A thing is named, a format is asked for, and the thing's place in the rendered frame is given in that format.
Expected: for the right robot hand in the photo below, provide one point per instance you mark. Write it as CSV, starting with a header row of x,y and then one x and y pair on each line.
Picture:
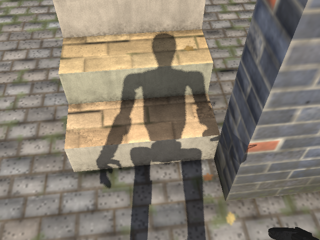
x,y
285,233

